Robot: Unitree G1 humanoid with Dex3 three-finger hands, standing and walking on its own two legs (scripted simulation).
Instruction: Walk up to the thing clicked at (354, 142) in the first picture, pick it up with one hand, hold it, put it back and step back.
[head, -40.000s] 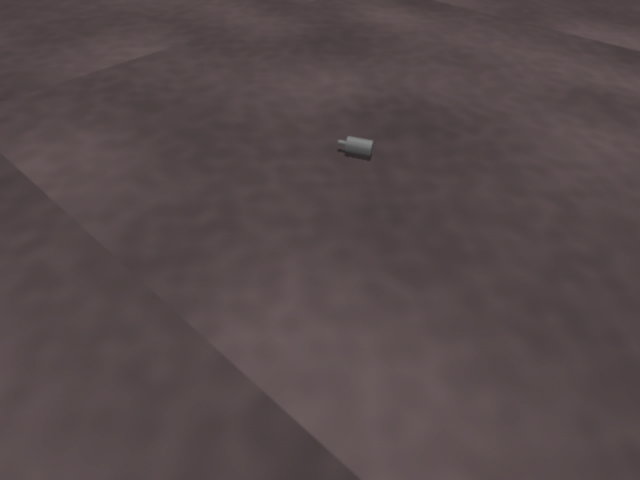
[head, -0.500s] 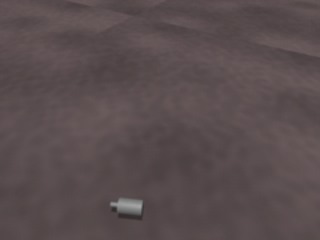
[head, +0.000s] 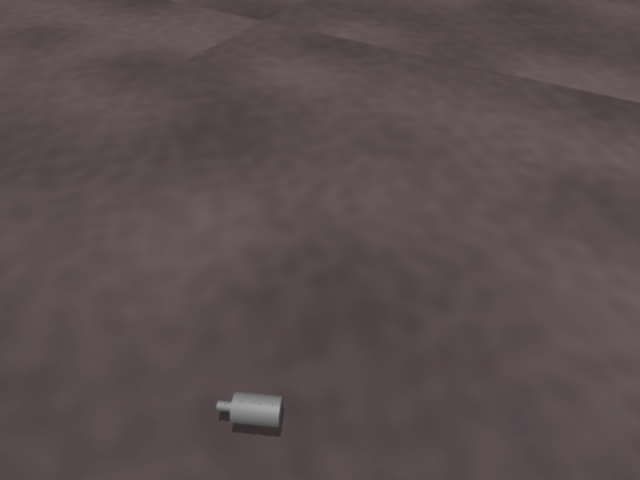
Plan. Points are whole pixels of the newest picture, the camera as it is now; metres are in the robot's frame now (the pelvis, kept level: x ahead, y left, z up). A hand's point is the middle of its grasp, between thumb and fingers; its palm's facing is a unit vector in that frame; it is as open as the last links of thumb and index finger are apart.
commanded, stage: stand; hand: left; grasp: from above
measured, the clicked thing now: (249, 408) +0.49 +0.21 -0.74
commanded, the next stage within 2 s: step back in 1.24 s
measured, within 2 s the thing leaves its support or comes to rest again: neither
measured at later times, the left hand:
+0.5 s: hand out of the picture +0.09 +0.24 -0.16, palm faces +0.01 -0.94 -0.35, open 7.3 cm
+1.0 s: hand out of the picture +0.08 +0.24 -0.16, palm faces +0.00 -0.94 -0.34, open 7.3 cm
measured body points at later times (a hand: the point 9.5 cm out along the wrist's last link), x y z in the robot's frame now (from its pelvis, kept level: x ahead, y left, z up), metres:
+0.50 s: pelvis +0.01 +0.00 +0.00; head +0.02 -0.01 +0.45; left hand +0.09 +0.29 -0.13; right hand +0.08 -0.30 -0.14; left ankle +0.01 +0.11 -0.75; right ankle +0.00 -0.12 -0.75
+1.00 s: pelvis +0.01 +0.00 +0.00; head +0.02 -0.01 +0.45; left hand +0.09 +0.29 -0.13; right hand +0.08 -0.30 -0.14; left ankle +0.01 +0.11 -0.75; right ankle +0.00 -0.12 -0.75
